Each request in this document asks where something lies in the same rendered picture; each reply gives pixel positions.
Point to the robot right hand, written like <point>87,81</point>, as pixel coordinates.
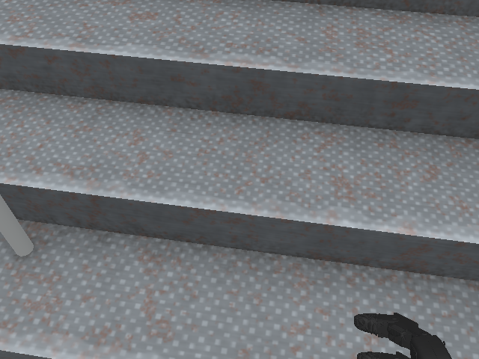
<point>402,331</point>

